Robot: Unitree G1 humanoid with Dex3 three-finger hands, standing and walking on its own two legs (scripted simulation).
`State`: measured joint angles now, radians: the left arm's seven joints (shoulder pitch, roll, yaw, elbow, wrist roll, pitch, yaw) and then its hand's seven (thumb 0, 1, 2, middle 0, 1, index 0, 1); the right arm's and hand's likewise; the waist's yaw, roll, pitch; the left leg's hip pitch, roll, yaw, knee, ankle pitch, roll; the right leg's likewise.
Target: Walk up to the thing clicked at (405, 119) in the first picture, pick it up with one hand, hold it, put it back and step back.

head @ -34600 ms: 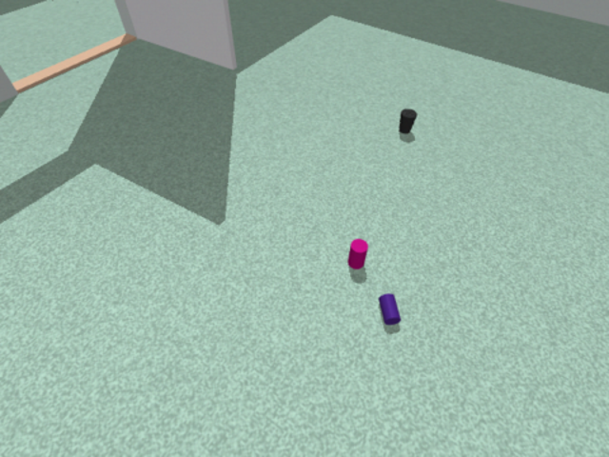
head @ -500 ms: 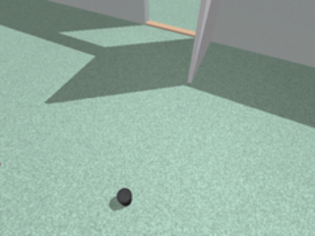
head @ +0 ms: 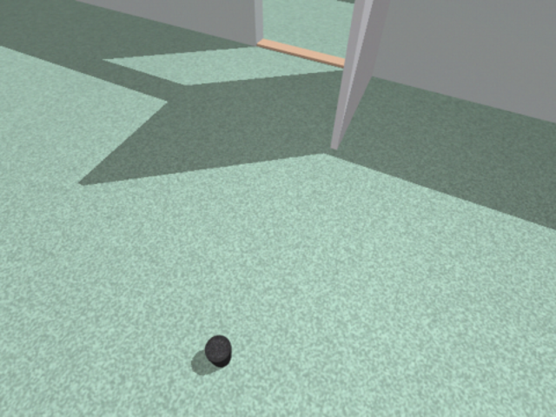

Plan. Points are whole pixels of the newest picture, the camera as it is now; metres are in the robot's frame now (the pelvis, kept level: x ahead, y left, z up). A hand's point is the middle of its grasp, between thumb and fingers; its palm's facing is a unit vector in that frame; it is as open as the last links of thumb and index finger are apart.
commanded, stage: stand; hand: left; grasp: from above
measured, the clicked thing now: (220, 353) +0.40 +0.21 -0.73
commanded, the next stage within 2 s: rise first in 0.20 s
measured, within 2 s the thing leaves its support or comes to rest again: neither
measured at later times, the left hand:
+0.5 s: hand out of the picture +0.13 +0.25 -0.17, palm faces +0.01 -0.95 -0.32, open 8.6 cm
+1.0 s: hand out of the picture +0.11 +0.26 -0.23, palm faces -0.14 -0.89 -0.44, open 14.0 cm
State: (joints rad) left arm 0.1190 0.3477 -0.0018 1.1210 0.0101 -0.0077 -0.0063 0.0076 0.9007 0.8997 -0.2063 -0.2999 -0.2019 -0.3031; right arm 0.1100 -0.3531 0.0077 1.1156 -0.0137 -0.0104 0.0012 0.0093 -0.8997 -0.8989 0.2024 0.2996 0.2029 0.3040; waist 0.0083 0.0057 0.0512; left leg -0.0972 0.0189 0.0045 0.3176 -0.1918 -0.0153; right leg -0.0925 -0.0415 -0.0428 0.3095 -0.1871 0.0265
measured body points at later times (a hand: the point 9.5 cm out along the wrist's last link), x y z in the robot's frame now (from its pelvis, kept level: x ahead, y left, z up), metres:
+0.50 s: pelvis -0.02 +0.00 -0.02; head +0.03 +0.01 +0.43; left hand +0.13 +0.30 -0.14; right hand +0.08 -0.27 -0.14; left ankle -0.01 +0.13 -0.75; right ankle -0.01 -0.13 -0.75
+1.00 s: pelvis -0.03 +0.01 -0.09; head +0.07 +0.02 +0.35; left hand +0.12 +0.30 -0.21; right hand +0.13 -0.25 -0.19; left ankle -0.01 +0.13 -0.75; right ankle -0.01 -0.13 -0.75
